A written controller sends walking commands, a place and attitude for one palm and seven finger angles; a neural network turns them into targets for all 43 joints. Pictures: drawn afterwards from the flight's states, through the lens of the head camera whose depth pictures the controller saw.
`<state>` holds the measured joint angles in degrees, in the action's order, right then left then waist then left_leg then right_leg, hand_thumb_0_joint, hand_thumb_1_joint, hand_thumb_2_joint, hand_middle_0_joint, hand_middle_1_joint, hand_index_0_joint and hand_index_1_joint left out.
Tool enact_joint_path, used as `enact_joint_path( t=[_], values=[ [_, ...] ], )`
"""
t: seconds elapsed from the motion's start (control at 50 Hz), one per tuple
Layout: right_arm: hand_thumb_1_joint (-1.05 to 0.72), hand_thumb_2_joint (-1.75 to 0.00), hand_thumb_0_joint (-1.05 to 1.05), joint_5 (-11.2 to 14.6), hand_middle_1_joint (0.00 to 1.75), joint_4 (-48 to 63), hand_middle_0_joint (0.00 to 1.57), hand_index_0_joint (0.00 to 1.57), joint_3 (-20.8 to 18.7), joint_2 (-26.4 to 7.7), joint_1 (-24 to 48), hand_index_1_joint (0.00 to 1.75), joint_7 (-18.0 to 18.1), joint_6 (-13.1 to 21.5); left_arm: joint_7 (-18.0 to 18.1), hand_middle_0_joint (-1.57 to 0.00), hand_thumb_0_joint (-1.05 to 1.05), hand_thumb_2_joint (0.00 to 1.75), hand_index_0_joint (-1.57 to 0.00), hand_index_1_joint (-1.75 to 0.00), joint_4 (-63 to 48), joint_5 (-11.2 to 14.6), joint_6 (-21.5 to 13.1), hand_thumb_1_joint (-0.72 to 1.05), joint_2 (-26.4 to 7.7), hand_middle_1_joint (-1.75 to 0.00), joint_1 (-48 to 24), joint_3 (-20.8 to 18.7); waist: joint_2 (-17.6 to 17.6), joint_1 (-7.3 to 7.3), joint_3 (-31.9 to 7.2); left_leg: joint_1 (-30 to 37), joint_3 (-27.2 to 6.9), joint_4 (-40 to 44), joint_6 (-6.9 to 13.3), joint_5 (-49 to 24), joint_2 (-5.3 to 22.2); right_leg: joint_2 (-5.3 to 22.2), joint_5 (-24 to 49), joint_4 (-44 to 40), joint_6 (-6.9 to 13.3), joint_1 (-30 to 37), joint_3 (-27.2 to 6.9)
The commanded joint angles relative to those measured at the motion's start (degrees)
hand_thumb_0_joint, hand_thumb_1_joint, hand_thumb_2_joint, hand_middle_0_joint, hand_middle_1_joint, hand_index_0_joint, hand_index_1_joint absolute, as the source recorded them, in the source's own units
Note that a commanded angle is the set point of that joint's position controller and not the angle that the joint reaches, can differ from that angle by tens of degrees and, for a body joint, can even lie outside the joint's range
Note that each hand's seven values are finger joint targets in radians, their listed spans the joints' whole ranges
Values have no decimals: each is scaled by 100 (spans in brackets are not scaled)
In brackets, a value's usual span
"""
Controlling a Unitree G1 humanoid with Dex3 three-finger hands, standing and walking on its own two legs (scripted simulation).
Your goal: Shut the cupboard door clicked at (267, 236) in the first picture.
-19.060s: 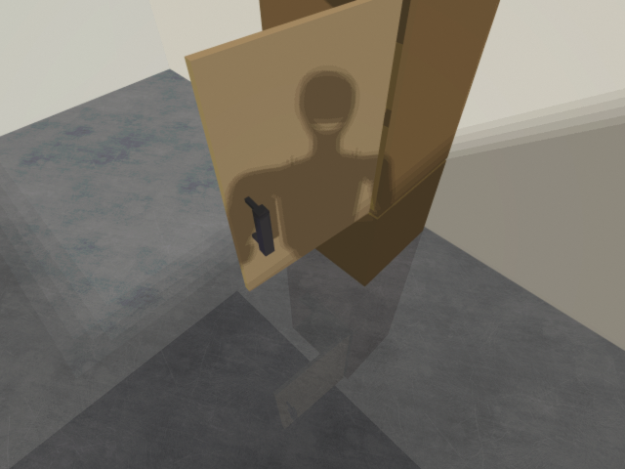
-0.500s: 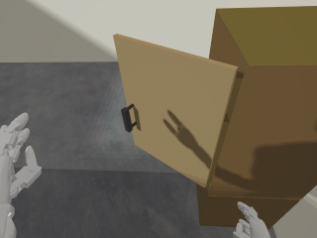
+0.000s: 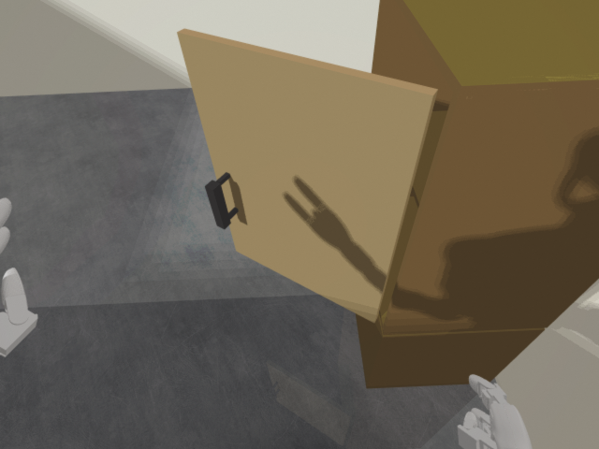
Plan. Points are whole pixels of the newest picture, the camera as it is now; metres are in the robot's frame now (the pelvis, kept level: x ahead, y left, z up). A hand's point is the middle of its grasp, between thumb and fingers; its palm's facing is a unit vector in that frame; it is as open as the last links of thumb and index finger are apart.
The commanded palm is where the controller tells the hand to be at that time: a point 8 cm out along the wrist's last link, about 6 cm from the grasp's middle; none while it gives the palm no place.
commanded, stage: step back with the hand held close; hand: left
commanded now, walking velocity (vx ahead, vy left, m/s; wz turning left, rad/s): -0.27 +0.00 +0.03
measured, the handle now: (224, 200) +0.64 +0.21 -0.09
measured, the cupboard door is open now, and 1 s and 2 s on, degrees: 56 56 56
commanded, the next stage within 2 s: stop stepping back and stand still in 1.20 s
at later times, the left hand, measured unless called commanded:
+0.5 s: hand out of the picture +0.13 +0.28 +0.17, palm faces +0.47 -0.75 -0.47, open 7.4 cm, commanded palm +0.06 +0.31 +0.18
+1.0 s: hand out of the picture +0.04 +0.29 +0.16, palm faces +0.57 -0.69 -0.45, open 7.4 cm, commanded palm -0.04 +0.31 +0.18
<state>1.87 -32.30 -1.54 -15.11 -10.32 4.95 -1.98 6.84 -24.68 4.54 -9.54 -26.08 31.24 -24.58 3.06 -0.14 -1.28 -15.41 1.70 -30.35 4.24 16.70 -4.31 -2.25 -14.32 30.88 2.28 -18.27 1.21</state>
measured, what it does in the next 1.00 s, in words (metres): shifts its weight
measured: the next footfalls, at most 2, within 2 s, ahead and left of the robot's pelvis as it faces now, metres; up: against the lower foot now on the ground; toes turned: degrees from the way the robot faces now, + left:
left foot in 1.14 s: -0.04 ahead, +0.10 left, +0.00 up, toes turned +12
right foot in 1.50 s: -0.35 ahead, -0.11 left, +0.00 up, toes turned -3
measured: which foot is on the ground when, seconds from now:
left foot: down 0.00-1.00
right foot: down 0.00-1.00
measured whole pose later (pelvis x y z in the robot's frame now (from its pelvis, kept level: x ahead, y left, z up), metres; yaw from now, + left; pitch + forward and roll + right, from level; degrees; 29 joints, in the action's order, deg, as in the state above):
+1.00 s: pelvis -0.13 -0.01 -0.02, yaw +9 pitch +2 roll -3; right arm 0.7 -34.0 -1.3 -12.7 -12.5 4.4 2.5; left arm 7.5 -27.1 1.4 -14.5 -23.9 26.1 -28.2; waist 0.8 -1.1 -0.6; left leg -33.7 5.5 -41.9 4.4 14.2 1.7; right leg -4.8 -21.4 42.1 -0.3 -23.2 -3.9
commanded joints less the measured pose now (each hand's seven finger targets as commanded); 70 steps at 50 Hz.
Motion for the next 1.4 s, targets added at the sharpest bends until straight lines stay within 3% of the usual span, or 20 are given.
enact_joint_path(
  t=[0.0,0.08,0.22,0.3,0.34,0.46,0.62,0.7,0.82,0.88,0.94,0.98,1.02,1.08,1.14,1.16,1.2,1.24,1.28,1.38],
  values=[
    [-90,-90,0,21,30,987,20,20,-242,-632,529,30,21,167,169,-20,0,90,-20,-30,-885,27,-278,90,-930,-30,169,-785,-426,12,-835,-648,-859,445,-142,-1403,940,864,1999,-79,-53,1063,-938],
    [-90,-90,0,1,30,1070,20,20,-183,-680,585,30,39,209,189,-20,0,90,-20,-30,-1178,-54,-353,90,-945,-30,54,-752,82,38,-549,-1486,-1186,1036,57,-211,1138,554,1107,123,-185,1283,-786],
    [-90,-90,0,-108,30,1074,20,20,-184,-766,486,30,86,372,211,-20,0,90,-20,-30,-1403,-313,-502,90,-978,-30,-687,-857,566,47,-184,-3180,-1753,1865,382,2281,1529,130,622,918,-340,2132,-567],
    [-90,-90,0,-162,30,1047,20,20,-199,-745,377,30,69,463,204,-20,0,90,-20,-30,-1354,-391,-545,90,-824,-30,-863,-767,448,24,-84,-3383,-1872,1905,426,2419,1667,8,659,1260,-356,2203,-510],
    [-90,-90,0,-137,30,1043,20,20,-210,-711,332,30,32,499,169,-20,0,90,-20,-30,-1340,-353,-594,90,-754,-30,-686,-727,84,-2,-204,-2936,-1711,1538,337,1809,1441,72,1035,926,-286,1983,-638],
    [-90,-90,0,-128,30,942,20,20,-245,-702,352,30,-59,561,138,-20,0,90,-20,-30,-1556,-275,-725,90,-819,-30,-491,-797,60,-2,-816,-2400,-1283,820,219,603,1194,320,1765,858,-164,1820,-1078],
    [-90,-90,0,-137,30,964,20,20,-284,-681,375,30,-78,539,216,-20,0,90,-20,-30,-1732,-323,-847,90,-1150,-30,-285,-1191,-35,-60,-552,-2815,-1238,358,155,1939,961,720,185,200,68,1188,-1778],
    [-90,-90,0,-131,30,937,20,20,-251,-637,349,30,-46,607,270,-20,0,90,-20,-30,-1727,-267,-906,90,-1077,-30,-143,-1160,67,-78,-626,-2516,-1309,581,166,1553,1062,474,494,439,-40,958,-1325],
    [-90,-90,0,-146,30,852,20,20,-326,-782,452,30,29,714,213,-20,0,90,-20,-30,-1273,-360,-864,90,-868,-30,-460,-1119,744,-8,-265,-4216,-1873,1768,496,3255,1977,-190,138,1848,-311,2139,-668],
    [-90,-90,0,-148,30,818,20,20,-345,-742,457,30,23,718,168,-20,0,90,-20,-30,-1229,-381,-792,90,-767,-30,-740,-960,523,0,-17,-4181,-1731,1686,431,3295,2096,-241,-226,1964,-269,1869,-591],
    [-90,-90,0,-111,30,837,20,20,-350,-621,468,30,-12,767,145,-20,0,90,-20,-30,-1447,-279,-820,90,-852,-30,-617,-924,-254,-28,-54,-2754,-1048,729,77,2459,1505,183,-500,654,25,477,-1309],
    [-90,-90,0,-99,30,763,20,20,-300,-376,373,30,-103,854,201,-20,0,90,-20,-30,-1843,-189,-940,90,-980,-30,-512,-855,-741,-100,-522,-875,-279,-678,-333,879,847,1164,12,-643,422,-986,-2452],
    [-90,-90,0,-146,30,580,20,20,-350,-349,271,30,-154,844,318,-20,0,90,-20,-30,-2287,-222,-934,90,-1131,-30,-707,-860,-925,-148,-1271,6,-58,-1458,-497,272,612,1737,1166,-910,575,-956,-2874],
    [-90,-90,0,-166,30,612,20,20,-264,-273,371,30,-101,787,387,-20,0,90,-20,-30,-2394,-239,-880,90,-1288,-30,-555,-974,-787,-176,-1345,187,-72,-850,-444,-531,692,1408,2264,-470,291,-745,-2222],
    [-90,-90,0,-156,30,508,20,20,-270,-407,427,30,48,820,354,-20,0,90,-20,-30,-1946,-246,-839,90,-1063,-30,-626,-919,218,-128,-822,-455,-524,408,-206,-919,1287,286,1703,287,-183,-343,-1275],
    [-90,-90,0,-115,30,533,20,20,-307,-439,440,30,59,848,317,-20,0,90,-20,-30,-1633,-274,-854,90,-1010,-30,-581,-974,521,-107,-840,-1071,-611,862,-40,-229,1647,-5,1240,750,-307,319,-1022],
    [-90,-90,0,-170,30,610,20,20,-331,-519,470,30,48,899,218,-20,0,90,-20,-30,-1194,-226,-804,90,-849,-30,-378,-1075,1196,-14,-604,-2446,-1403,2010,316,1868,2516,-322,-311,2036,-410,1108,-521],
    [-90,-90,0,-248,30,590,20,20,-300,-484,541,30,7,880,160,-20,0,90,-20,-30,-1089,-268,-705,90,-725,-30,-529,-999,970,4,-342,-2939,-1552,2299,412,2267,2810,-373,-741,2952,-436,1119,-414],
    [-90,-90,0,-189,30,617,20,20,-321,-473,548,30,-58,866,108,-20,0,90,-20,-30,-1191,-178,-653,90,-555,-30,-585,-731,461,37,-340,-2396,-1064,2064,218,1765,2593,-313,-1092,2681,-370,701,-193],
    [-90,-90,0,-129,30,704,20,20,-136,-444,315,30,-193,1095,111,-20,0,90,-20,-30,-2152,-33,-568,90,-500,-30,-543,-298,1130,96,-899,-161,-506,2167,-520,1807,1857,-421,-1683,115,-217,381,560]
  ],
)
